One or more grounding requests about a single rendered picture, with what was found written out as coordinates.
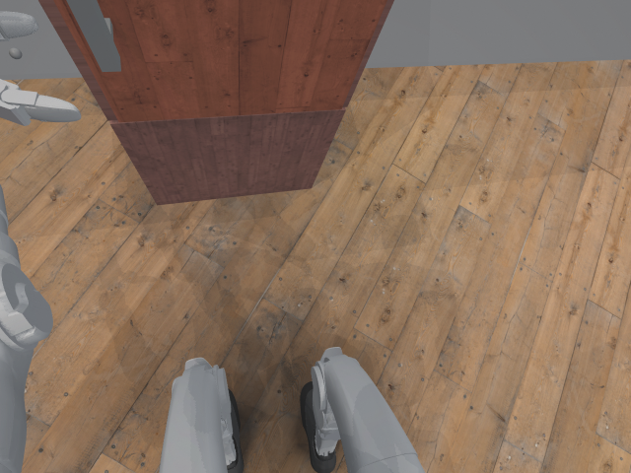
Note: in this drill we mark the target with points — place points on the left robot thigh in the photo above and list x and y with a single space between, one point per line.
193 440

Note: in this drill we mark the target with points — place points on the robot right foot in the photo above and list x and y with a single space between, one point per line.
320 463

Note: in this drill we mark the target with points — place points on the robot left upper arm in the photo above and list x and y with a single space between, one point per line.
25 319

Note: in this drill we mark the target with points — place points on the handle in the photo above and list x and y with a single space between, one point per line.
98 33

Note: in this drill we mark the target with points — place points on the cupboard door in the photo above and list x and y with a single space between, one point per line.
207 58

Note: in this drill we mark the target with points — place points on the robot left forearm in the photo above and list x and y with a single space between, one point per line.
8 249

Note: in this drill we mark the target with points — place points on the robot left hand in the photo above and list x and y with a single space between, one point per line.
20 106

